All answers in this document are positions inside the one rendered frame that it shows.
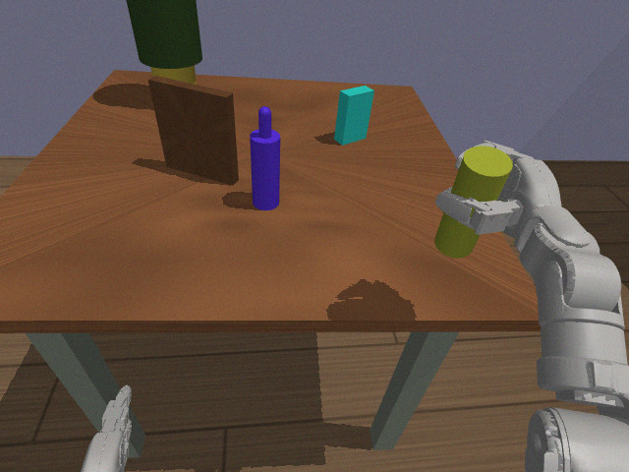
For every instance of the right robot hand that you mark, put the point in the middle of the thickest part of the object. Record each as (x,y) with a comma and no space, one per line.
(529,185)

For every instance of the potted plant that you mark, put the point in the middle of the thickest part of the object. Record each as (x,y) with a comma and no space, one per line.
(167,36)

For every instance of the left robot hand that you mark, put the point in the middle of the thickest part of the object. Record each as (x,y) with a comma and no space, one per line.
(108,450)

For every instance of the table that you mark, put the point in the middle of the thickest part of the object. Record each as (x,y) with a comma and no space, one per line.
(97,235)

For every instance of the right robot arm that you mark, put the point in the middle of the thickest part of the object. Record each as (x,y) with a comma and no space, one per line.
(584,357)

